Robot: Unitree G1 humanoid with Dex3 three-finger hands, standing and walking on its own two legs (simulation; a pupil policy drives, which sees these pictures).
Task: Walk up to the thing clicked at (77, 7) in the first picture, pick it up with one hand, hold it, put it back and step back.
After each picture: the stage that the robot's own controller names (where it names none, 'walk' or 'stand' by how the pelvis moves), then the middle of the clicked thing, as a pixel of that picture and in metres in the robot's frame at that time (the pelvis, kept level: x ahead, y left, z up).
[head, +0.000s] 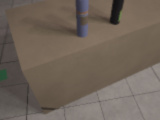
stand; (82, 17) +0.83 +0.03 -0.04
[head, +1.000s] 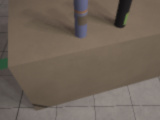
rise first; (80, 16) +0.75 +0.05 -0.02
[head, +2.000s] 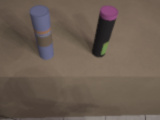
rise first; (43, 35) +0.55 +0.21 +0.00
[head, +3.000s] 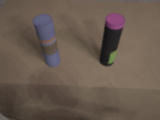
stand; (48, 43) +0.52 +0.18 +0.00
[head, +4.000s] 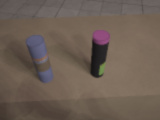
stand; (41, 61) +0.49 +0.21 -0.04
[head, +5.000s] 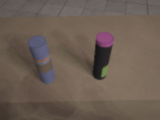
stand; (43, 62) +0.48 +0.20 -0.04
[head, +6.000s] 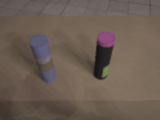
stand; (44, 61) +0.49 +0.20 -0.04
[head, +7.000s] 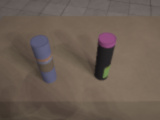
stand; (45, 61) +0.49 +0.19 -0.04
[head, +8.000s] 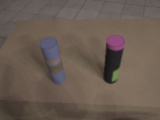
rise first; (54, 63) +0.48 +0.19 -0.04
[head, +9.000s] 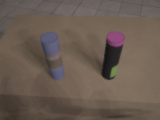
go down; (53, 58) +0.50 +0.18 -0.04
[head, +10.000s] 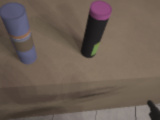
go down; (21, 38) +0.51 +0.18 +0.01
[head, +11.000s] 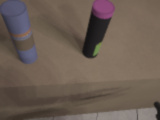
go down; (22, 37) +0.50 +0.18 +0.03
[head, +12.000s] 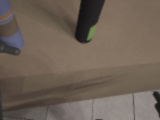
close in; (3, 21) +0.51 +0.19 +0.06
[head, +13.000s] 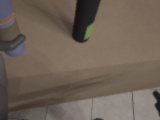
lift; (4, 24) +0.50 +0.18 +0.06
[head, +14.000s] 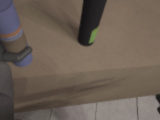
lift; (12, 37) +0.47 +0.18 +0.06
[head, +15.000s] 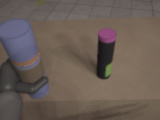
lift; (29, 65) +0.31 +0.17 +0.18
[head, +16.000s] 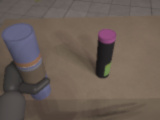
hold; (31, 67) +0.32 +0.17 +0.15
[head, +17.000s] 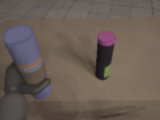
hold; (32, 68) +0.32 +0.17 +0.14
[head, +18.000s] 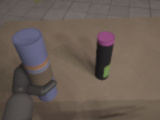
crouch; (39, 70) +0.33 +0.15 +0.13
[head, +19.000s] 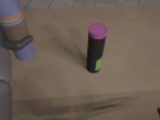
crouch; (14, 26) +0.46 +0.20 +0.17
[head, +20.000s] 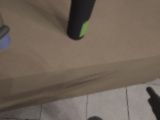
lower; out of the picture +0.53 +0.20 +0.07
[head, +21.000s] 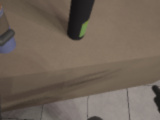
lower; out of the picture +0.52 +0.19 +0.07
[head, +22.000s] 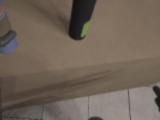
lower; out of the picture +0.52 +0.19 +0.07
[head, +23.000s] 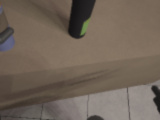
lower; out of the picture +0.52 +0.19 +0.07
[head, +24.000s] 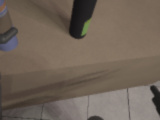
loosen; out of the picture +0.52 +0.18 +0.07
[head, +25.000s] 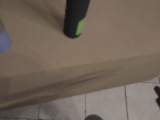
withdraw; out of the picture +0.51 +0.19 +0.07
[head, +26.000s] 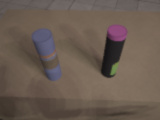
sink last; (49, 58) +0.47 +0.18 +0.01
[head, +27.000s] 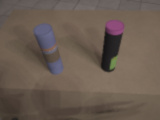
stand; (50, 52) +0.51 +0.19 +0.01
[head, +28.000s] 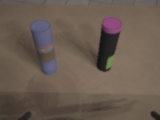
stand; (45, 50) +0.49 +0.18 +0.02
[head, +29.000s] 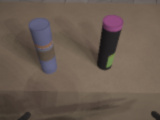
stand; (45, 49) +0.49 +0.18 +0.02
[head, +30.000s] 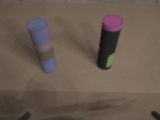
stand; (44, 49) +0.49 +0.18 +0.02
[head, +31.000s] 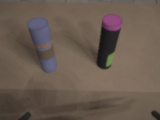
stand; (44, 48) +0.50 +0.18 +0.02
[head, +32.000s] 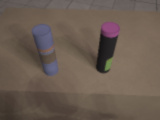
stand; (47, 53) +0.50 +0.19 -0.01
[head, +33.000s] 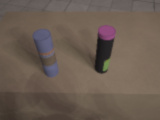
walk; (47, 55) +0.51 +0.19 -0.04
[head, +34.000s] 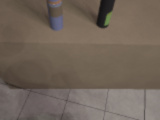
walk; (54, 7) +0.72 +0.15 -0.02
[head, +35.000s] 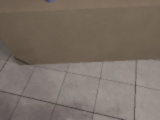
walk; out of the picture +1.04 +0.27 -0.01
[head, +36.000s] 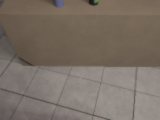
stand; out of the picture +1.09 +0.20 -0.03
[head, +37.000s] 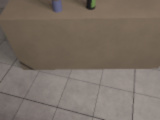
stand; out of the picture +1.10 +0.21 -0.04
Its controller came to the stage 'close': yes
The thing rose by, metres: 0.21
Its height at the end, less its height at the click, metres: +0.00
